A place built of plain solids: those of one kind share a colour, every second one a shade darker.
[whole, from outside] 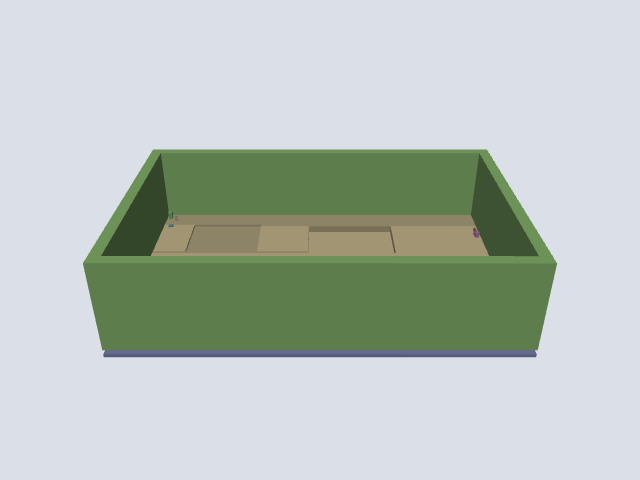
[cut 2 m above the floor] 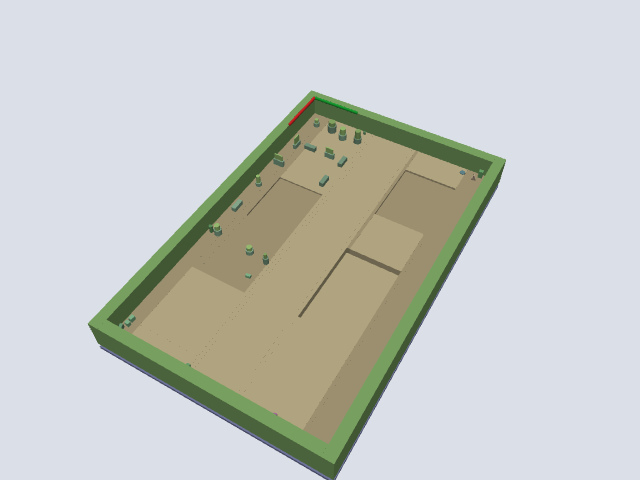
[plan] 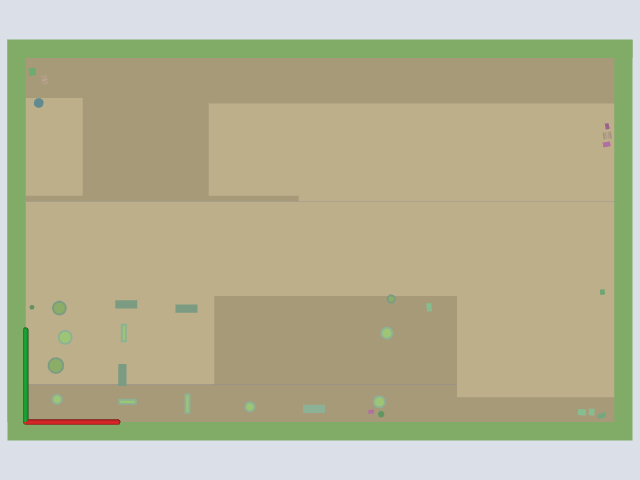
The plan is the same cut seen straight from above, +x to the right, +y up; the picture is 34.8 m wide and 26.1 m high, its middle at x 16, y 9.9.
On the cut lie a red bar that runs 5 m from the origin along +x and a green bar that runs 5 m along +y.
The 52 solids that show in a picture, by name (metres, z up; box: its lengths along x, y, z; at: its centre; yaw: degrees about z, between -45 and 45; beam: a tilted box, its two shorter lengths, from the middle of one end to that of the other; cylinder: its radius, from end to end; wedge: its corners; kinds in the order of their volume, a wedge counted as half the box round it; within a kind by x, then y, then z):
{
 "wall_1": {"box": [1.0, 19.8, 8.0], "at": [-0.5, 9.9, 3.0]},
 "wall_2": {"box": [34.0, 1.0, 8.0], "at": [16.0, -0.5, 3.0]},
 "wall_3": {"box": [34.0, 1.0, 8.0], "at": [16.0, 20.3, 3.0]},
 "wall_4": {"box": [1.0, 19.8, 8.0], "at": [32.5, 9.9, 3.0]},
 "floor_1": {"box": [3.1, 5.32, 1.32], "at": [1.55, 14.96, -0.66]},
 "floor_2": {"box": [10.25, 4.81, 1.32], "at": [5.12, 4.46, -0.66]},
 "floor_3": {"box": [6.85, 5.32, 1.11], "at": [6.53, 14.96, -0.77]},
 "floor_4": {"box": [14.85, 0.3, 1.32], "at": [7.42, 12.15, -0.66]},
 "floor_5": {"box": [23.45, 0.7, 1.32], "at": [11.72, 1.7, -0.66]},
 "floor_6": {"box": [23.45, 0.32, 1.32], "at": [11.72, 7.02, -0.66]},
 "floor_7": {"box": [4.9, 5.02, 1.32], "at": [12.4, 14.81, -0.66]},
 "floor_8": {"box": [5.83, 4.81, 1.15], "at": [13.16, 4.46, -0.74]},
 "floor_9": {"box": [32.0, 1.35, 1.32], "at": [16.0, 0.68, -0.66]},
 "floor_10": {"box": [32.0, 0.37, 1.32], "at": [16.0, 7.37, -0.66]},
 "floor_11": {"box": [32.0, 4.1, 1.0], "at": [16.0, 9.6, -0.5]},
 "floor_12": {"box": [32.0, 0.35, 1.32], "at": [16.0, 11.82, -0.66]},
 "floor_13": {"box": [32.0, 2.18, 1.32], "at": [16.0, 18.71, -0.66]},
 "floor_14": {"box": [8.38, 5.32, 0.63], "at": [19.04, 14.66, -1.0]},
 "floor_15": {"box": [7.37, 4.81, 1.32], "at": [19.77, 4.46, -0.66]},
 "floor_16": {"box": [22.05, 0.3, 1.32], "at": [20.98, 17.47, -0.66]},
 "floor_17": {"box": [6.85, 5.83, 1.32], "at": [26.88, 4.26, -0.66]},
 "floor_18": {"box": [8.77, 5.32, 1.32], "at": [27.61, 14.66, -0.66]},
 "floor_19": {"box": [1.7, 5.83, 1.32], "at": [31.15, 4.26, -0.66]},
 "floor_base_1": {"box": [34.0, 21.8, 0.3], "at": [16.0, 9.9, -1.57]},
 "piece_1": {"cylinder": 0.45, "from": [1.64, 3.07, 0.0], "to": [1.64, 3.07, 0.8]},
 "piece_2": {"cylinder": 0.3, "from": [1.71, 1.23, 0.0], "to": [1.71, 1.23, 0.45]},
 "piece_3": {"cylinder": 0.4, "from": [1.83, 6.2, 0.0], "to": [1.83, 6.2, 0.6]},
 "piece_4": {"cylinder": 0.4, "from": [2.14, 4.61, 0.0], "to": [2.14, 4.61, 0.65]},
 "piece_5": {"box": [0.45, 1.2, 0.46], "at": [5.25, 2.56, 0.23]},
 "piece_6": {"box": [0.33, 1.0, 0.6], "at": [5.33, 4.84, 0.3]},
 "piece_7": {"box": [1.2, 0.45, 0.46], "at": [5.46, 6.41, 0.23]},
 "piece_8": {"box": [1.0, 0.33, 0.5], "at": [5.53, 1.1, 0.25]},
 "piece_9": {"box": [1.2, 0.45, 0.46], "at": [8.74, 6.17, 0.23]},
 "piece_10": {"box": [0.33, 1.1, 0.7], "at": [8.79, 1.0, 0.35]},
 "piece_11": {"cylinder": 0.3, "from": [12.19, 0.83, 0.0], "to": [12.19, 0.83, 0.4]},
 "piece_12": {"box": [1.2, 0.45, 0.46], "at": [15.68, 0.72, 0.23]},
 "piece_13": {"cylinder": 0.35, "from": [19.23, 1.1, 0.0], "to": [19.23, 1.1, 0.65]},
 "piece_14": {"cylinder": 0.35, "from": [19.64, 4.84, 0.0], "to": [19.64, 4.84, 0.45]},
 "piece_15": {"cylinder": 0.25, "from": [19.87, 6.7, 0.0], "to": [19.87, 6.7, 0.7]},
 "plant_1": {"cylinder": 0.35, "from": [1.64, 3.07, 0.8], "to": [1.64, 3.07, 1.26]},
 "plant_2": {"cylinder": 0.2, "from": [1.71, 1.23, 0.45], "to": [1.71, 1.23, 0.86]},
 "plant_3": {"cylinder": 0.3, "from": [1.83, 6.2, 0.6], "to": [1.83, 6.2, 1.46]},
 "plant_4": {"cylinder": 0.3, "from": [2.14, 4.61, 0.65], "to": [2.14, 4.61, 1.36]},
 "plant_5": {"box": [0.13, 0.9, 0.61], "at": [8.79, 1.0, 1.0]},
 "plant_6": {"cylinder": 0.2, "from": [12.19, 0.83, 0.4], "to": [12.19, 0.83, 1.21]},
 "plant_7": {"cylinder": 0.25, "from": [19.23, 1.1, 0.65], "to": [19.23, 1.1, 1.16]},
 "plant_8": {"cylinder": 0.25, "from": [19.64, 4.84, 0.45], "to": [19.64, 4.84, 0.81]},
 "bag_1": {"box": [0.27, 0.45, 0.3], "at": [21.93, 6.24, 0.15], "yaw": 6.6},
 "bag_2": {"box": [0.44, 0.33, 0.45], "at": [30.25, 0.53, 0.23], "yaw": -5.4},
 "bag_3": {"box": [0.45, 0.27, 0.46], "at": [31.32, 0.34, 0.23], "yaw": 19.9},
 "bin_1": {"box": [0.38, 0.42, 0.76], "at": [0.36, 19.05, 0.38], "yaw": 3.8},
 "hose_coil_1": {"cylinder": 0.27, "from": [0.71, 17.35, -0.05], "to": [0.71, 17.35, 0.09]}
}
